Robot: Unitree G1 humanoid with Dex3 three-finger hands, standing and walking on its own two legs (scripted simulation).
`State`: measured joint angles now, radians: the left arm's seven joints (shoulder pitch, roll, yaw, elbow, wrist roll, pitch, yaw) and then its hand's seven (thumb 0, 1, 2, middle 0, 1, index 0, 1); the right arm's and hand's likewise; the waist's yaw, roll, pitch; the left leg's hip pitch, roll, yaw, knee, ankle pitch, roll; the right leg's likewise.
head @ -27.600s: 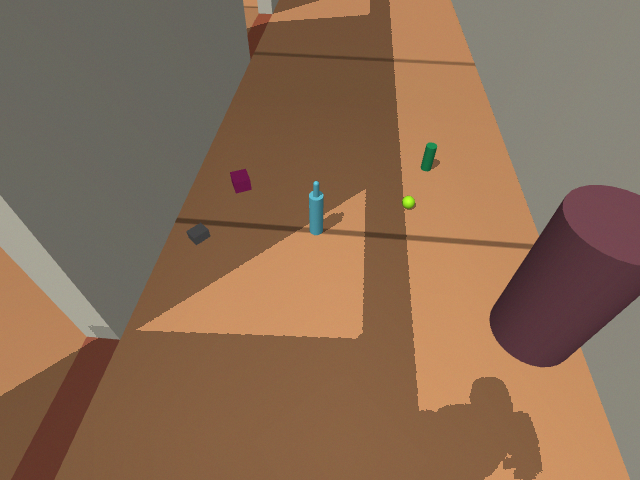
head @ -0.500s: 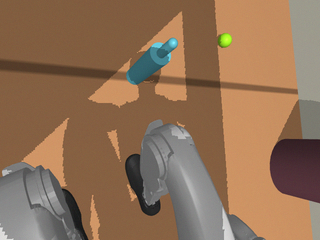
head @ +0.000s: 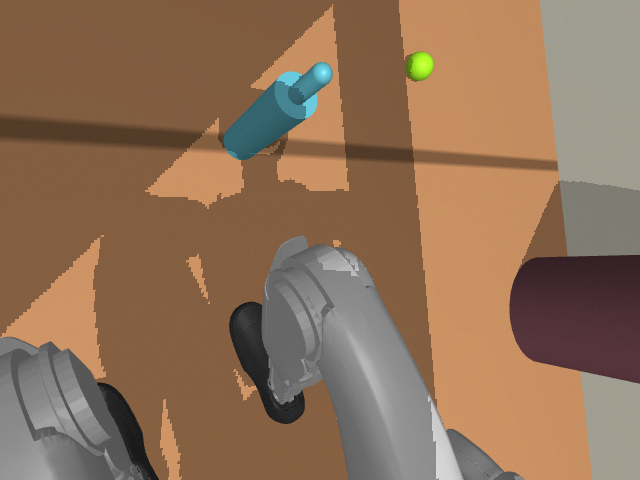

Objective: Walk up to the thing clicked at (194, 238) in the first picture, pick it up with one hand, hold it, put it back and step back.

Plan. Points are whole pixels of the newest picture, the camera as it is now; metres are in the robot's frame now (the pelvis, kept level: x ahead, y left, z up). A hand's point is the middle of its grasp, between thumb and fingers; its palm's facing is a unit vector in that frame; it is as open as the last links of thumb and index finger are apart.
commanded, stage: rest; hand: left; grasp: from above
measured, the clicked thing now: out of the picture +0.47 +0.37 -0.27
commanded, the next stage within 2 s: open in 0.44 s
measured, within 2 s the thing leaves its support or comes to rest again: rests again in 0.30 s
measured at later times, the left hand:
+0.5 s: hand out of the picture +0.46 +0.36 -0.26, palm faces -0.31 -0.33 -0.89, open 8.5 cm
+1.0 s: hand out of the picture +0.46 +0.37 -0.25, palm faces -0.31 -0.33 -0.89, open 11.8 cm
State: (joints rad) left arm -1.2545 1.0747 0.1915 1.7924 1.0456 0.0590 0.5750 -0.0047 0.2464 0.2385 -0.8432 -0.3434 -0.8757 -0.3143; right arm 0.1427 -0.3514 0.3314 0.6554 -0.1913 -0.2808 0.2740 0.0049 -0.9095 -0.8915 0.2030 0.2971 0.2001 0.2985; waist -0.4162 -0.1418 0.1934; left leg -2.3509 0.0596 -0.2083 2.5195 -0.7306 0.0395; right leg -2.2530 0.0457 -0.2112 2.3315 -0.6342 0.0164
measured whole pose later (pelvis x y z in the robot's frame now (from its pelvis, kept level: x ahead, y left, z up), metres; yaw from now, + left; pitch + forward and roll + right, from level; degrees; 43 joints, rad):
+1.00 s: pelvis -0.01 +0.00 +0.01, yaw -2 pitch +28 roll -16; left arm -1.29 1.21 0.17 1.81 1.01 0.05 0.55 0.00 -0.15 0.67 -0.41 -0.72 -0.41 -0.71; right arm 0.12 -0.38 0.41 0.61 -0.20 -0.30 0.25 0.00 -0.90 -0.89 0.20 0.30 0.20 0.30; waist -0.46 -0.18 0.27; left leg -2.33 0.06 -0.24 2.50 -0.72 0.05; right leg -2.21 0.06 -0.24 2.28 -0.61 0.03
